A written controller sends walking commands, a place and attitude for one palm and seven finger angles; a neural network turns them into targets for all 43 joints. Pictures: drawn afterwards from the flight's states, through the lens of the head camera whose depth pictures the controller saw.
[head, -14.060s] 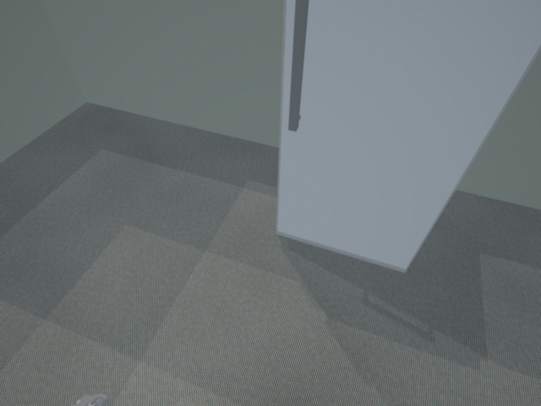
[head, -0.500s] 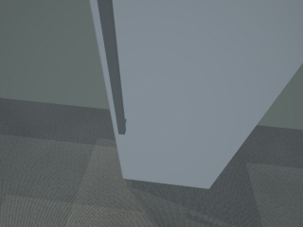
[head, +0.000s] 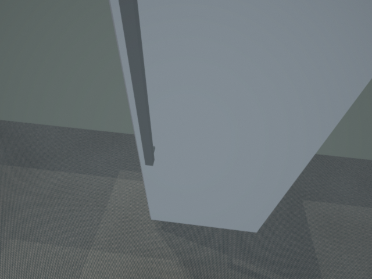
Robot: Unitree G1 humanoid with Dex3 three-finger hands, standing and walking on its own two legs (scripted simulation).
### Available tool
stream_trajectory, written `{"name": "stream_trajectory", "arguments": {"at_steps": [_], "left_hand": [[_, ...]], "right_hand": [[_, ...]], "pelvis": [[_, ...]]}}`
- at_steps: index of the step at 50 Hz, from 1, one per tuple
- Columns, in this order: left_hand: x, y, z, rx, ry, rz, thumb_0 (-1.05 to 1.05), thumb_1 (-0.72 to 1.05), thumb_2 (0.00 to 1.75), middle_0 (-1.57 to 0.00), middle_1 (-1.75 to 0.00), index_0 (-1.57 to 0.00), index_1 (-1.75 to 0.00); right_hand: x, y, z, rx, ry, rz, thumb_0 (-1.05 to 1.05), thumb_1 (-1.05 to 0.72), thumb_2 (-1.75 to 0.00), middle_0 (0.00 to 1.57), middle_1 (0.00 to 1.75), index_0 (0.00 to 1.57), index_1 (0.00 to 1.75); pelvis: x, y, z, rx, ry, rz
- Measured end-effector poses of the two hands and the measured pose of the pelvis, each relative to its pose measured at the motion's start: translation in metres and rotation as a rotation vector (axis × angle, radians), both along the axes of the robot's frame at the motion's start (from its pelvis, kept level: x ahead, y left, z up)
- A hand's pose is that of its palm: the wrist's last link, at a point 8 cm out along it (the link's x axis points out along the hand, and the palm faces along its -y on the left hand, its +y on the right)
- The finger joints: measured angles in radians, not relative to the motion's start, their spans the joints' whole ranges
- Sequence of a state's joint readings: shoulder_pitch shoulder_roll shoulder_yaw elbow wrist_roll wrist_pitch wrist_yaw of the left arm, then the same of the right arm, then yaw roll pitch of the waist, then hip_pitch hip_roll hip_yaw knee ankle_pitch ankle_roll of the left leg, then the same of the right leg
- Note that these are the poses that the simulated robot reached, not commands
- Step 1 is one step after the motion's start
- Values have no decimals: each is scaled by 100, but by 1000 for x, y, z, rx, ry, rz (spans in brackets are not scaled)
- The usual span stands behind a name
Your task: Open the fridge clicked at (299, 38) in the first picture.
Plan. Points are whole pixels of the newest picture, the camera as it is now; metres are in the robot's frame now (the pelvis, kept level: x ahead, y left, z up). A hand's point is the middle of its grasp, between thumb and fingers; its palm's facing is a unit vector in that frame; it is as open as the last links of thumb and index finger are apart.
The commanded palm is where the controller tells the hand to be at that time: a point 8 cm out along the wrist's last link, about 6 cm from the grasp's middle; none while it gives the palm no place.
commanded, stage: look again from close up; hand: left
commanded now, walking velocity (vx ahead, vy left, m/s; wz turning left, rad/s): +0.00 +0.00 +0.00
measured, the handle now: (143, 95) +0.48 +0.14 +0.15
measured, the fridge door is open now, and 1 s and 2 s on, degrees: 0 0 0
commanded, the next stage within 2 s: raise the hand to about handle height in 0.98 s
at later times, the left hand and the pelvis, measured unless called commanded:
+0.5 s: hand out of the picture +0.00 +0.18 -0.18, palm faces +0.02 -0.98 -0.18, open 7.4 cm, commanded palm none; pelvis +0.00 +0.00 +0.00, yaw +0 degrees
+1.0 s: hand out of the picture +0.00 +0.18 -0.18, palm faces +0.03 -0.98 -0.18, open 7.4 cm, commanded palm none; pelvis +0.00 +0.01 +0.00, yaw +0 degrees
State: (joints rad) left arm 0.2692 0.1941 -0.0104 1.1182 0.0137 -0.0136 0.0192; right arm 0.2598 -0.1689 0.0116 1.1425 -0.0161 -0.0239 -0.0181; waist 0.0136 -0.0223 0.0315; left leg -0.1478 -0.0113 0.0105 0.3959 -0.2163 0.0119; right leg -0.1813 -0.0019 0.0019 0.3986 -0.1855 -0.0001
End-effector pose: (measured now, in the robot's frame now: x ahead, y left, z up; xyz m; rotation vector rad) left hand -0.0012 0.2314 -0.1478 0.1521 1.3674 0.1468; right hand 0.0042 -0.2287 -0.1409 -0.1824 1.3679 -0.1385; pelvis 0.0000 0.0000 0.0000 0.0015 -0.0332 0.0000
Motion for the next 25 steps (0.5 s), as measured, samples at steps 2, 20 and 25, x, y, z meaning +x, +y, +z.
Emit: {"name": "stream_trajectory", "arguments": {"at_steps": [2,20,25], "left_hand": [[0,-1,0,-1,1,1,0,91,90,-20,-30,-20,-30],[-4,-4,-2,-9,5,9,0,91,90,-20,-30,-20,-30],[-5,-4,-3,-12,7,10,0,91,90,-20,-30,-20,-30]], "right_hand": [[-1,0,0,1,1,0,1,-91,-90,20,30,20,30],[-5,3,0,4,13,-4,1,-91,-90,20,30,20,30],[-4,3,0,2,12,-3,1,-91,-90,20,30,20,30]], "pelvis": [[0,0,0,0,0,0],[0,-1,0,-2,1,4],[0,0,0,-3,1,5]]}}
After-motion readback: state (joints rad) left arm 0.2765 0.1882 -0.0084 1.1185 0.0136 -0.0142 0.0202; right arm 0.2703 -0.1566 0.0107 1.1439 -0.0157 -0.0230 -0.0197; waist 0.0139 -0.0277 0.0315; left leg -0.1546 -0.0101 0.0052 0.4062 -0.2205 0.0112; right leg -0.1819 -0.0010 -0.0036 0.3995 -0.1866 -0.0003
